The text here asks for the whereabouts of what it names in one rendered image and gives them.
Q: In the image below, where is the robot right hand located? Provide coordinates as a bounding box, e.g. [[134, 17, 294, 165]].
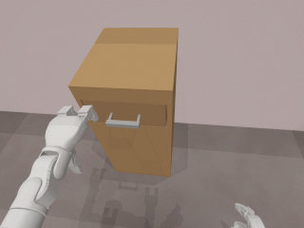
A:
[[231, 203, 265, 228]]

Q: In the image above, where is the left robot forearm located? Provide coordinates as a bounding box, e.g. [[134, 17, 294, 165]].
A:
[[0, 146, 72, 228]]

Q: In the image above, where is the handle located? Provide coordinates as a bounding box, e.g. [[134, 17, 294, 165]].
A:
[[105, 112, 141, 129]]

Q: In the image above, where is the drawer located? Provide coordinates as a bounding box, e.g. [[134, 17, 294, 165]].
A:
[[82, 100, 167, 127]]

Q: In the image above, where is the cabinet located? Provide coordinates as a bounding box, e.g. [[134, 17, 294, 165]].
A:
[[68, 28, 179, 178]]

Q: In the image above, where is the robot left hand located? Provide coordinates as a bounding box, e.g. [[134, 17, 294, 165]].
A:
[[45, 104, 99, 174]]

